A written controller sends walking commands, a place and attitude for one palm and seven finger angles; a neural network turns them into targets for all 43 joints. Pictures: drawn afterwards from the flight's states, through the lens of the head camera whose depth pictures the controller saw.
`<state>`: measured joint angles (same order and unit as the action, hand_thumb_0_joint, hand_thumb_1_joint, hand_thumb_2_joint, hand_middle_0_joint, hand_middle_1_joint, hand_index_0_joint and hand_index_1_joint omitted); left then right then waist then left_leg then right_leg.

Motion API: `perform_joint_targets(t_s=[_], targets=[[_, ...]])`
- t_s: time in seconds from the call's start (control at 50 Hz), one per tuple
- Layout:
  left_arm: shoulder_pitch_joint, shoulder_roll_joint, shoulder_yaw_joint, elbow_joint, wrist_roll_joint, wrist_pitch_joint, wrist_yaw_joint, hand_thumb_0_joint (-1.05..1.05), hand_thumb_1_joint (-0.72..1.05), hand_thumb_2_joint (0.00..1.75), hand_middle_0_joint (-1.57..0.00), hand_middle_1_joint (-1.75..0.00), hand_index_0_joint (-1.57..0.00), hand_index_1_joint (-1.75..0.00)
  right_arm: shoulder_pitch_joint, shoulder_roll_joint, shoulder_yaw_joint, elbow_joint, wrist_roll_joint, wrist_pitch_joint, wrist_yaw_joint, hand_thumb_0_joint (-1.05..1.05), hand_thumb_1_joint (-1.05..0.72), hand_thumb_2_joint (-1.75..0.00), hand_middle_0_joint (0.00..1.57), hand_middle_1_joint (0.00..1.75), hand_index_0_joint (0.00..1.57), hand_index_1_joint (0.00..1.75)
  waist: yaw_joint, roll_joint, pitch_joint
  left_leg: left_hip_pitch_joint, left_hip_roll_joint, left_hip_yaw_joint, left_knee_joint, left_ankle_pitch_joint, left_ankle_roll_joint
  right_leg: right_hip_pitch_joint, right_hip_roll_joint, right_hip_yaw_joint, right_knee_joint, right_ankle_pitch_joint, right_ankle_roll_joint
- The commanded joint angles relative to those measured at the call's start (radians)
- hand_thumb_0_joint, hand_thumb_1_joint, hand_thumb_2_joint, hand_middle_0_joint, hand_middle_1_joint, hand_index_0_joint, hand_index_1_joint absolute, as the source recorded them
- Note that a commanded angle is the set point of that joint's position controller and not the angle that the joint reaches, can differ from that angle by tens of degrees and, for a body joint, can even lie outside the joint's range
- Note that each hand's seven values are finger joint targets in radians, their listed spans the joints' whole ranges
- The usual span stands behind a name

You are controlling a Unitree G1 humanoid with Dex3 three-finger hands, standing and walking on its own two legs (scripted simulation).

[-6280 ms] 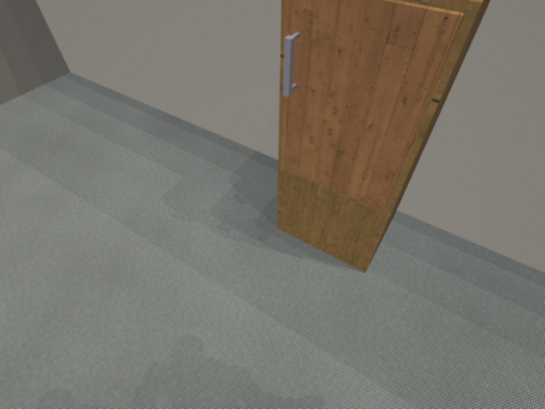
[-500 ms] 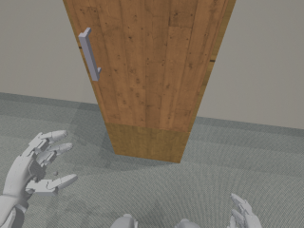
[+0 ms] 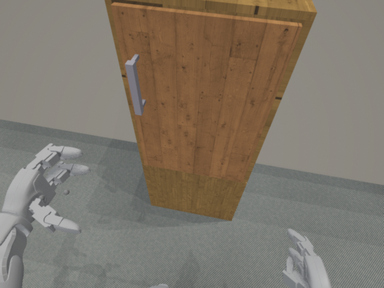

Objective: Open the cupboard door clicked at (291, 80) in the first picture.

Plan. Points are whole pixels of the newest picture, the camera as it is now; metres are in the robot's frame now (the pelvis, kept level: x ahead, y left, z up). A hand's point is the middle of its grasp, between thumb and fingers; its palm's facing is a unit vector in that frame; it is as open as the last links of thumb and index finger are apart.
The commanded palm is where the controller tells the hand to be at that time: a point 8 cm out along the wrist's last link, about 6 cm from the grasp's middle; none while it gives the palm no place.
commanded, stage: raise the hand with hooked fingers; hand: left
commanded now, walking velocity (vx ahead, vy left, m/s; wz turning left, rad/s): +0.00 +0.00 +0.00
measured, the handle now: (137, 86) +0.57 +0.19 +0.10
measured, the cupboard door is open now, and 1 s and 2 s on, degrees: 0 0 0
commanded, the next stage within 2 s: move the hooked fingers beside the handle in 0.76 s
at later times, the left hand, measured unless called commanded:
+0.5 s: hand (66, 166) +0.30 +0.26 +0.11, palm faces -0.09 -1.00 -0.01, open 13.9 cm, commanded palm +0.27 +0.31 +0.12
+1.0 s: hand (70, 163) +0.30 +0.26 +0.12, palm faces -0.07 -1.00 -0.01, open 13.9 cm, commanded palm +0.29 +0.31 +0.12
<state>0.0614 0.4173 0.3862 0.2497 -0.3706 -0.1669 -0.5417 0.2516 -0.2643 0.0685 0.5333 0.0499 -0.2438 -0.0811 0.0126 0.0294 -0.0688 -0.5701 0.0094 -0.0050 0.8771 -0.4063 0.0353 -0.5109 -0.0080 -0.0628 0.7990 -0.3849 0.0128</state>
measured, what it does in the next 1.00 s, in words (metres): stands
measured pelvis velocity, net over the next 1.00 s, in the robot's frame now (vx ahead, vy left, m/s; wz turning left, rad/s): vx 0.00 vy -0.01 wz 0.00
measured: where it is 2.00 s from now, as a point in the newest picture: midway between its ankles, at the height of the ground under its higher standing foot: outside the picture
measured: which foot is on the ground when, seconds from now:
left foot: down 0.00-1.00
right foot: down 0.00-1.00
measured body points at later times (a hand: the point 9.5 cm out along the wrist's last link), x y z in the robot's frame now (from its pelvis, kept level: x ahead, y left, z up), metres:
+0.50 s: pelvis +0.00 +0.00 +0.01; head +0.03 +0.00 +0.46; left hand +0.30 +0.32 +0.12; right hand +0.15 -0.26 -0.06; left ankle +0.02 +0.09 -0.70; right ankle +0.01 -0.13 -0.70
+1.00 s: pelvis +0.00 -0.01 +0.01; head +0.02 -0.02 +0.46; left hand +0.30 +0.31 +0.12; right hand +0.16 -0.26 -0.06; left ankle +0.02 +0.09 -0.70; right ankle +0.01 -0.13 -0.70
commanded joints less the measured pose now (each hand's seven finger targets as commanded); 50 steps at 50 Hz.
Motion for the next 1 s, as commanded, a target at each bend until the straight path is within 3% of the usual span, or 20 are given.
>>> perform_joint_targets(t_s=[0.0,0.24,0.3,0.44,0.48,0.5,0.54,0.58,0.84,0.88,0.92,0.98], targets=[[-0.266,0.267,0.117,-0.175,-0.032,-0.053,-0.022,0.0,-0.5,0.3,-0.3,-1.2,-0.3,-1.2,-0.042,-0.158,-0.071,-0.133,0.007,-0.049,-0.024,0.0,-0.9,-0.9,0.2,0.3,0.2,0.3,-0.009,0.084,-0.179,0.179,-0.004,-0.052,-0.188,0.202,-0.018,0.045,0.049,0.003,-0.119,0.147,-0.05],[-0.413,0.346,0.161,-0.044,-0.031,-0.008,-0.064,0.0,-0.5,0.3,-0.3,-1.2,-0.3,-1.2,-0.029,-0.167,-0.069,-0.125,0.012,-0.026,-0.031,0.0,-0.9,-0.9,0.2,0.3,0.2,0.3,-0.009,0.058,-0.197,0.215,-0.006,-0.045,-0.228,0.228,-0.016,0.091,0.04,0.009,-0.162,0.179,-0.047],[-0.379,0.309,0.133,-0.027,-0.035,-0.008,-0.076,0.0,-0.5,0.3,-0.3,-1.2,-0.3,-1.2,-0.025,-0.166,-0.072,-0.133,0.013,-0.028,-0.024,0.0,-0.9,-0.9,0.2,0.3,0.2,0.3,-0.001,0.05,-0.196,0.223,-0.008,-0.049,-0.229,0.25,-0.017,0.099,0.042,0.008,-0.16,0.191,-0.052],[-0.376,0.34,0.167,-0.047,-0.031,-0.015,-0.059,0.0,-0.5,0.3,-0.3,-1.2,-0.3,-1.2,-0.016,-0.169,-0.077,-0.137,0.011,-0.02,-0.017,0.0,-0.9,-0.9,0.2,0.3,0.2,0.3,-0.001,0.045,-0.196,0.214,-0.007,-0.034,-0.235,0.245,-0.014,0.098,0.041,0.012,-0.167,0.198,-0.046],[-0.391,0.344,0.172,-0.077,-0.03,-0.029,-0.05,0.0,-0.5,0.3,-0.3,-1.2,-0.3,-1.2,-0.02,-0.165,-0.079,-0.138,0.011,-0.023,-0.019,0.0,-0.9,-0.9,0.2,0.3,0.2,0.3,-0.001,0.087,-0.212,0.233,-0.008,-0.033,-0.235,0.241,-0.014,0.098,0.037,0.016,-0.167,0.194,-0.046],[-0.396,0.358,0.178,-0.083,-0.028,-0.033,-0.045,0.0,-0.5,0.3,-0.3,-1.2,-0.3,-1.2,-0.017,-0.167,-0.077,-0.138,0.008,-0.022,-0.019,0.0,-0.9,-0.9,0.2,0.3,0.2,0.3,0.001,0.068,-0.208,0.225,-0.009,-0.034,-0.232,0.243,-0.014,0.11,0.043,0.018,-0.168,0.19,-0.05],[-0.384,0.34,0.169,-0.082,-0.027,-0.038,-0.045,0.0,-0.5,0.3,-0.3,-1.2,-0.3,-1.2,-0.015,-0.163,-0.079,-0.134,0.01,-0.023,-0.022,0.0,-0.9,-0.9,0.2,0.3,0.2,0.3,-0.004,0.081,-0.228,0.241,-0.008,-0.027,-0.23,0.255,-0.012,0.115,0.039,0.021,-0.169,0.212,-0.045],[-0.385,0.326,0.153,-0.065,-0.025,-0.034,-0.046,0.0,-0.5,0.3,-0.3,-1.2,-0.3,-1.2,-0.018,-0.162,-0.076,-0.13,0.012,-0.023,-0.023,0.0,-0.9,-0.9,0.2,0.3,0.2,0.3,-0.009,0.084,-0.195,0.229,-0.008,-0.031,-0.235,0.235,-0.013,0.098,0.038,0.019,-0.175,0.198,-0.044],[-0.4,0.326,0.148,-0.022,-0.031,-0.027,-0.066,0.0,-0.5,0.3,-0.3,-1.2,-0.3,-1.2,-0.025,-0.163,-0.074,-0.127,0.014,-0.017,-0.028,0.0,-0.9,-0.9,0.2,0.3,0.2,0.3,-0.011,0.037,-0.197,0.206,-0.014,-0.018,-0.219,0.239,-0.008,0.117,0.034,0.038,-0.183,0.221,-0.039],[-0.491,0.328,0.129,-0.025,-0.02,-0.038,-0.06,0.0,-0.5,0.3,-0.3,-1.2,-0.3,-1.2,-0.025,-0.163,-0.072,-0.118,0.015,-0.014,-0.033,0.0,-0.9,-0.9,0.2,0.3,0.2,0.3,-0.026,0.073,-0.187,0.216,-0.012,-0.023,-0.224,0.218,-0.01,0.091,0.035,0.031,-0.181,0.195,-0.04],[-0.542,0.346,0.137,0.017,-0.021,-0.042,-0.058,0.0,-0.5,0.3,-0.3,-1.2,-0.3,-1.2,-0.014,-0.168,-0.074,-0.108,0.014,-0.01,-0.04,0.0,-0.9,-0.9,0.2,0.3,0.2,0.3,-0.036,0.027,-0.187,0.206,-0.011,-0.025,-0.218,0.204,-0.007,0.088,0.036,0.039,-0.186,0.181,-0.039],[-0.601,0.365,0.134,0.081,-0.006,-0.052,-0.063,0.0,-0.5,0.3,-0.3,-1.2,-0.3,-1.2,-0.001,-0.173,-0.074,-0.093,0.014,-0.005,-0.046,0.0,-0.9,-0.9,0.2,0.3,0.2,0.3,-0.04,0.05,-0.191,0.196,-0.013,-0.025,-0.216,0.183,-0.009,0.074,0.03,0.043,-0.184,0.156,-0.039]])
